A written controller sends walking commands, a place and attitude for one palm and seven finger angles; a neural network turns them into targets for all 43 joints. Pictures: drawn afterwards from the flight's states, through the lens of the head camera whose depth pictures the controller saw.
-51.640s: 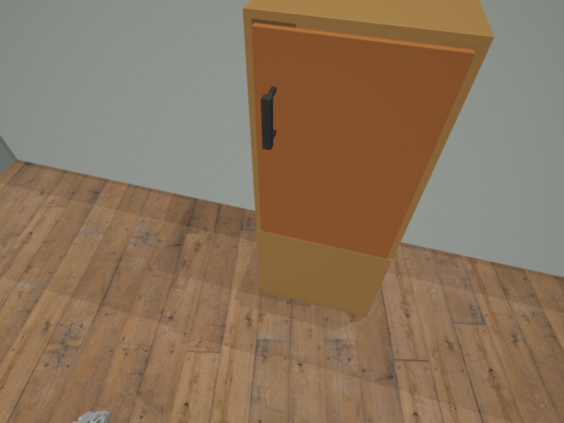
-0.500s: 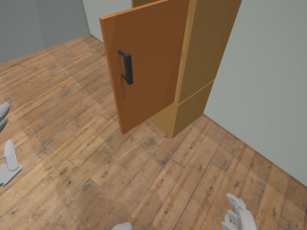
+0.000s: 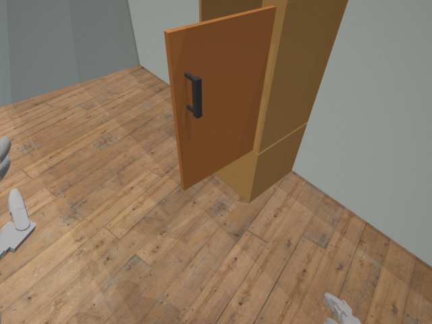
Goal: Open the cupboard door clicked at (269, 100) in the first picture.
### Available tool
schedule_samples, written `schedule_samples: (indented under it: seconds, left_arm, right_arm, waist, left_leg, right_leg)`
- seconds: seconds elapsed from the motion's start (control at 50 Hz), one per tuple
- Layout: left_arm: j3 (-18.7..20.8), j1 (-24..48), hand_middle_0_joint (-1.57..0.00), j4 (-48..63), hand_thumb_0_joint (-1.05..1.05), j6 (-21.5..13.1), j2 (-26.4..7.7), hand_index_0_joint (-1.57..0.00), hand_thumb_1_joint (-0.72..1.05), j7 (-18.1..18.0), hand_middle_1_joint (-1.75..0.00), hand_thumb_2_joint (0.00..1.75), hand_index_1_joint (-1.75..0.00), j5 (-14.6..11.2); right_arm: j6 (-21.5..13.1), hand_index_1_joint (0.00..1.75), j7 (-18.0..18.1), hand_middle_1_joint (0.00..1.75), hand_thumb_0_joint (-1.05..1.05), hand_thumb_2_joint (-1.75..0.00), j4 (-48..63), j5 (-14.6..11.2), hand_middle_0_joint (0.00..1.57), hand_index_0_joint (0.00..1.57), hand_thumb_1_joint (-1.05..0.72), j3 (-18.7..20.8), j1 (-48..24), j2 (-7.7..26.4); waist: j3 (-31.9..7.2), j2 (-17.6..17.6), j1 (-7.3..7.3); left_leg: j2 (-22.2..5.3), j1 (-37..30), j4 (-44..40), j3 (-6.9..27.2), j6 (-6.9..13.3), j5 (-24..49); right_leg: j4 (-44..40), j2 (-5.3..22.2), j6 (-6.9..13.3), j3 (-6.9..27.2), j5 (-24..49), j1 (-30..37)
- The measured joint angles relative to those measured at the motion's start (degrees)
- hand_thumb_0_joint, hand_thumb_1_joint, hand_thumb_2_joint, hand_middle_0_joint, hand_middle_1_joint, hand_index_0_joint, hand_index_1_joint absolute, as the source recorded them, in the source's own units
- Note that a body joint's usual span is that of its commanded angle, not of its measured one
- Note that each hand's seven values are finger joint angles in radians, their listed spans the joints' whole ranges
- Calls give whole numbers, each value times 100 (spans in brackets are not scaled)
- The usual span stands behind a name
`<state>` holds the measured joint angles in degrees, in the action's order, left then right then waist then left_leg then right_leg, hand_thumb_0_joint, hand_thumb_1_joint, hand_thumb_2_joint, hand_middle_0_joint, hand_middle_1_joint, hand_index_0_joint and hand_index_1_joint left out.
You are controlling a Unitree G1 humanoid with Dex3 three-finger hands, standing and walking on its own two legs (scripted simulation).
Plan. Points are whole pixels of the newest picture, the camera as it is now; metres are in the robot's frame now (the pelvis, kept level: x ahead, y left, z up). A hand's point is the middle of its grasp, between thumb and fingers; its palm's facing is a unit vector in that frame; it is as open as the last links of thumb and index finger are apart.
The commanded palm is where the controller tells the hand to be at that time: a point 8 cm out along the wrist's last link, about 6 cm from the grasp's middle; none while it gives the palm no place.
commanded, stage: let the arm hang, fingers relaxed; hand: left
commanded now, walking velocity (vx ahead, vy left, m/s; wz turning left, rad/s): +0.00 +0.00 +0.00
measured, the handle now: (193, 95) +0.68 +0.10 +0.09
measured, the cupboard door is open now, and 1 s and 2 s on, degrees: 88 88 88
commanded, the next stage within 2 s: look to check the result in 1.18 s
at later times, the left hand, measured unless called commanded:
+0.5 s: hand out of the picture -0.01 +0.19 -0.16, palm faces +0.07 -0.97 -0.22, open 6.9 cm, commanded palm none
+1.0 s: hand out of the picture +0.02 +0.22 -0.15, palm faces +0.05 -0.96 -0.28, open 7.4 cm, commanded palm none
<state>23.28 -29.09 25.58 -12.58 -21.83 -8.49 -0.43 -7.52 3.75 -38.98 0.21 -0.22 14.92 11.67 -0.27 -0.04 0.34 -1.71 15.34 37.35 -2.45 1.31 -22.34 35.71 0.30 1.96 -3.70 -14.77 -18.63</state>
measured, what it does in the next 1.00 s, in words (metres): stands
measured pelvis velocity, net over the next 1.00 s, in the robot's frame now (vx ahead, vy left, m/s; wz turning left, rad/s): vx -0.02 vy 0.01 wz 0.05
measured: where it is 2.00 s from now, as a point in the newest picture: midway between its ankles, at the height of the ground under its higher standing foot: outside the picture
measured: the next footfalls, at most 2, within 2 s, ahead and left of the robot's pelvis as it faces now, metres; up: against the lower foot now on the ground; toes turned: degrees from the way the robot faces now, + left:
none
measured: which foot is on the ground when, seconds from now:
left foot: down 0.00-1.00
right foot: down 0.00-1.00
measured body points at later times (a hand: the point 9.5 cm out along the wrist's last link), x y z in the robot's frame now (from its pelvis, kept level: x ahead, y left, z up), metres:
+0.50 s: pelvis -0.02 -0.01 +0.01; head +0.01 +0.00 +0.46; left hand -0.01 +0.24 -0.14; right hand +0.00 -0.25 -0.14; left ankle +0.01 +0.12 -0.72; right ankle +0.02 -0.12 -0.72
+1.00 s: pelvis -0.02 +0.01 +0.02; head -0.01 +0.00 +0.47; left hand +0.02 +0.27 -0.12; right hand +0.02 -0.25 -0.14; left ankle +0.01 +0.12 -0.72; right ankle +0.02 -0.12 -0.72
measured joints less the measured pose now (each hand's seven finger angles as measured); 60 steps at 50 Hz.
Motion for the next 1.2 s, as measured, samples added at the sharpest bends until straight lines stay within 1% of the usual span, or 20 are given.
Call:
schedule_samples:
  seconds: [0.02, 0.04, 0.08, 0.1, 0.12, 0.14, 0.16, 0.18, 0.2, 0.22, 0.28, 0.34, 0.36, 0.38, 0.44, 0.48, 0.58, 0.72, 0.98, 1.2]
  left_arm:
    - [6, -30, -22, 34, 1, -4, 8, -21, 88, 1, -30, 90, -30, -18]
    - [14, -64, -22, 33, 1, -5, 10, -21, 88, -1, -30, 90, -30, -26]
    - [34, -111, -22, -31, 2, 20, -10, -21, 88, -4, -30, 90, -30, 21]
    - [-72, 38, -21, -323, 1, 20, -23, -21, 88, 81, -30, 90, -30, 105]
    - [-286, 311, -21, -818, 1, 171, -2, -21, 88, 221, -30, 90, -30, 165]
    - [-535, 604, -21, -1425, 1, 424, 72, -21, 89, 349, -30, 90, -30, 193]
    - [-776, 871, -21, -2094, 1, 687, 179, -21, 89, 448, -30, 90, -30, 210]
    - [-996, 1087, -20, -2770, 1, 913, 269, -20, 89, 524, -30, 90, -30, 233]
    - [-1199, 1244, -20, -3430, 1, 1077, 339, -20, 89, 584, -30, 90, -30, 256]
    - [-1403, 1377, -20, -4126, 1, 1210, 471, -20, 90, 639, -30, 90, -30, 267]
    - [-2009, 1509, -20, -5895, 1, 1514, 863, -20, 90, 789, -29, 90, -30, 257]
    - [-2408, 1432, -20, -7124, 1, 1595, 1251, -20, 90, 867, -29, 90, -30, 208]
    - [-2324, 1416, -21, -7375, 0, 1549, 1349, -20, 93, 785, -30, 90, -30, 118]
    - [-2212, 1439, -21, -7537, -2, 1484, 1330, -21, 97, 699, -30, 90, -30, 81]
    - [-2191, 1448, -21, -7967, -4, 1400, 1130, -21, 102, 734, -30, 90, -30, 126]
    - [-2205, 1402, -21, -8231, -3, 1380, 1022, -21, 101, 760, -30, 90, -30, 135]
    - [-2196, 1297, -21, -8778, -1, 1390, 850, -21, 96, 764, -30, 90, -30, 133]
    - [-2173, 1380, -20, -9068, 0, 1386, 784, -20, 92, 761, -30, 90, -30, 132]
    - [-2182, 1968, -20, -8957, 1, 1269, 805, -20, 90, 797, -30, 90, -30, 162]
    - [-2203, 2311, -21, -8922, 1, 1199, 582, -20, 90, 832, -30, 90, -30, 168]
  right_arm:
    - [4, 30, 13, 30, 1, -90, 16, 17, 20, 20, -90, -17, -35, -14]
    - [9, 30, 28, 30, 1, -90, 32, 22, 20, 20, -90, -29, -57, -47]
    - [-13, 30, 56, 30, 1, -90, 72, 26, 20, 20, -90, -49, -44, -134]
    - [-105, 30, -43, 30, 1, -90, -2, 54, 20, 20, -90, 0, -32, -125]
    - [-91, 30, -157, 30, 1, -90, -113, 78, 20, 20, -90, 57, -48, -71]
    - [13, 30, -235, 30, 1, -90, -238, 101, 20, 20, -90, 89, -92, -5]
    - [145, 30, -285, 30, 1, -90, -366, 120, 20, 20, -90, 96, -153, 55]
    - [267, 30, -320, 30, 1, -90, -479, 131, 20, 20, -90, 86, -212, 84]
    - [367, 30, -349, 30, 1, -90, -579, 126, 20, 20, -90, 69, -269, 81]
    - [465, 30, -376, 30, 1, -90, -689, 109, 20, 20, -90, 64, -339, 94]
    - [709, 30, -426, 30, 1, -90, -934, 125, 20, 20, -90, 65, -407, 78]
    - [794, 30, -422, 30, 1, -90, -1241, 131, 20, 20, -91, 42, -349, 16]
    - [802, 30, -405, 30, 1, -90, -1359, 126, 20, 20, -91, 39, -291, -9]
    - [813, 30, -387, 30, 1, -90, -1482, 115, 20, 20, -91, 36, -212, -40]
    - [889, 30, -355, 30, 1, -90, -1861, 124, 20, 20, -91, 46, -5, -85]
    - [931, 30, -342, 30, 1, -90, -2062, 118, 20, 20, -91, 67, 101, -89]
    - [940, 30, -318, 30, 1, -90, -2388, 98, 20, 20, -91, 112, 273, -79]
    - [902, 30, -314, 30, 1, -90, -2557, 89, 20, 20, -91, 146, 259, -48]
    - [792, 30, -350, 30, 0, -90, -2487, 97, 20, 20, -91, 191, -291, 133]
    - [736, 30, -380, 30, 0, -90, -2452, 85, 20, 20, -91, 185, -743, 453]
  waist:
    - [37, -45, -6]
    - [63, -102, -25]
    - [44, -164, -43]
    - [-29, -101, -30]
    - [-113, 0, -21]
    - [-192, 103, -20]
    - [-251, 183, -19]
    - [-280, 188, -23]
    - [-292, 126, -37]
    - [-258, 154, -28]
    - [-76, 173, 116]
    - [153, 6, 177]
    - [219, -39, 168]
    - [280, -75, 124]
    - [391, -77, 6]
    - [433, -32, -24]
    - [503, 80, -21]
    - [513, 182, -13]
    - [382, 144, -6]
    - [426, 131, 1]
  left_leg:
    - [23, -51, -145, -28, -35, 331]
    - [52, -91, -173, -76, -70, 445]
    - [90, -185, -301, -124, -102, 480]
    - [97, -121, -325, -64, -102, 492]
    - [119, -19, -317, 26, -94, 514]
    - [148, 73, -309, 103, -84, 544]
    - [181, 146, -294, 158, -78, 568]
    - [237, 197, -261, 170, -83, 576]
    - [303, 248, -196, 137, -99, 556]
    - [288, 264, -140, 140, -119, 530]
    - [211, 155, -230, 191, -151, 613]
    - [147, 13, -452, 176, -176, 704]
    - [121, -3, -530, 195, -183, 755]
    - [96, -13, -610, 228, -197, 816]
    - [41, -33, -823, 304, -222, 978]
    - [31, -52, -924, 321, -222, 1048]
    - [49, -132, -1086, 304, -196, 1147]
    - [113, -193, -1181, 255, -143, 1211]
    - [200, -322, -1315, 192, -84, 1247]
    - [203, -485, -1544, 195, -95, 1295]
  right_leg:
    - [70, 25, -29, 29, -22, -19]
    - [142, 44, -70, 94, -110, -25]
    - [338, 55, -160, 172, -416, -33]
    - [499, 54, -183, 157, -509, -91]
    - [646, 56, -196, 177, -647, -158]
    - [700, 56, -203, 226, -800, -192]
    - [601, 66, -203, 274, -772, -162]
    - [349, 106, -179, 342, -340, -66]
    - [151, 168, -194, 419, -103, 13]
    - [190, 154, -207, 422, -187, 3]
    - [146, 80, -185, 365, -324, 108]
    - [-122, 15, -170, 378, -160, 251]
    - [-242, -12, -161, 359, -85, 292]
    - [-373, -37, -147, 324, -6, 335]
    - [-740, -94, -114, 248, 217, 444]
    - [-900, -106, -109, 230, 316, 495]
    - [-1084, -89, -129, 245, 428, 582]
    - [-1105, -24, -167, 291, 457, 603]
    - [-1116, 64, -235, 354, 442, 664]
    - [-1324, 66, -244, 350, 479, 817]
